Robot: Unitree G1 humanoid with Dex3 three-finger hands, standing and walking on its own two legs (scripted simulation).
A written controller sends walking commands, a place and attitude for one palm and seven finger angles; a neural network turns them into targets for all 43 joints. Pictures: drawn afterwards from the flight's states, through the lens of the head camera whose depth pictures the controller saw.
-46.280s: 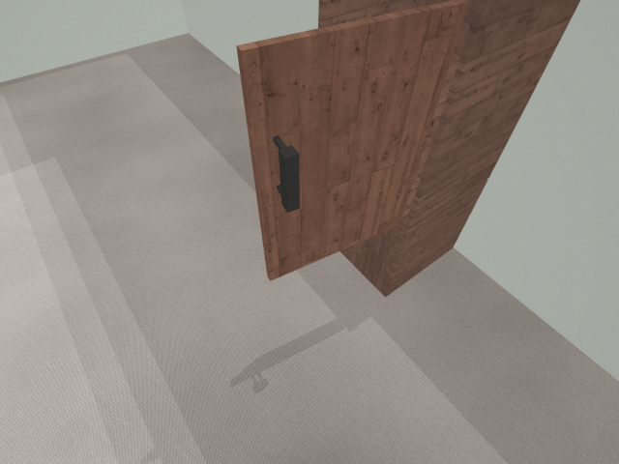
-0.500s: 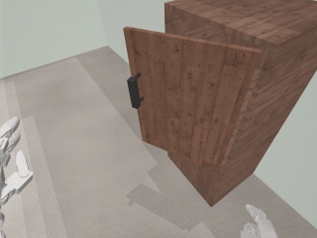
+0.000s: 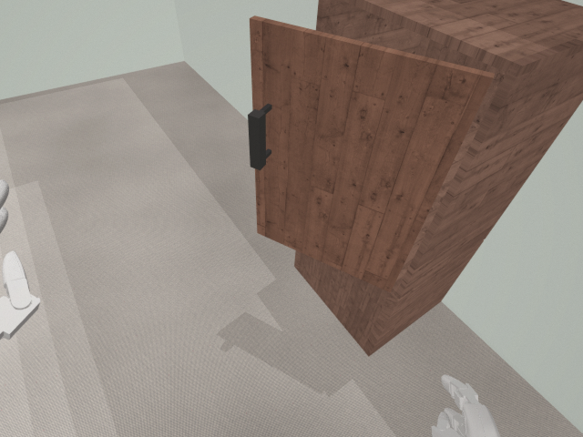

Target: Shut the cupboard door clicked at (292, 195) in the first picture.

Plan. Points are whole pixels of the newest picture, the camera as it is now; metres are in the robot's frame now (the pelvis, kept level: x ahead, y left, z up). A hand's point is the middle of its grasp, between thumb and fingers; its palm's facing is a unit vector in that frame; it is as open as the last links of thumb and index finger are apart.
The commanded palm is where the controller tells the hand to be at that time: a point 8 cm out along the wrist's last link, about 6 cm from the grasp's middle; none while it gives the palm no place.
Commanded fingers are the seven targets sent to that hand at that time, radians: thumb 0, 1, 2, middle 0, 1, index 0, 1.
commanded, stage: step back with the hand held close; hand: left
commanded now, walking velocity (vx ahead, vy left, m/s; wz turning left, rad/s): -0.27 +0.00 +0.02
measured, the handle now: (262, 136) +0.69 +0.11 +0.04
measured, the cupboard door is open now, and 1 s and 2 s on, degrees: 27 27 27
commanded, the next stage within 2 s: stop stepping back and stand still in 0.74 s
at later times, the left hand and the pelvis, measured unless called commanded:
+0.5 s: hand out of the picture +0.14 +0.29 +0.18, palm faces +0.48 -0.74 -0.47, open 7.4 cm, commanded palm +0.07 +0.32 +0.19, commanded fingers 0.00 0.90 0.90 -0.20 -0.30 -0.20 -0.30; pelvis -0.05 +0.01 -0.01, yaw +4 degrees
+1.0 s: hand out of the picture +0.04 +0.27 +0.19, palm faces +0.45 -0.80 -0.39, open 7.4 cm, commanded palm +0.01 +0.29 +0.19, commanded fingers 0.00 0.90 0.90 -0.20 -0.30 -0.20 -0.30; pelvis -0.14 +0.00 -0.01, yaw -2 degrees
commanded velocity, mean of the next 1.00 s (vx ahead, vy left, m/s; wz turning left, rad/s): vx -0.27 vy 0.01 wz -0.02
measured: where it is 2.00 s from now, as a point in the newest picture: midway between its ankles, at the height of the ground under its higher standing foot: outside the picture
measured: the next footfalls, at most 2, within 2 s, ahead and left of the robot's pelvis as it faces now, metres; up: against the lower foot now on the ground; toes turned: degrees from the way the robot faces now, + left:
right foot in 0.70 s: -0.20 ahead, -0.14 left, +0.00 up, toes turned -1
left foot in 1.02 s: -0.06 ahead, +0.11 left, +0.00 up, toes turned -1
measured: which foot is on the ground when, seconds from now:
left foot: down 0.00-0.88, up 0.90-1.00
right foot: down 0.00-0.42, up 0.44-0.68, down 0.70-1.00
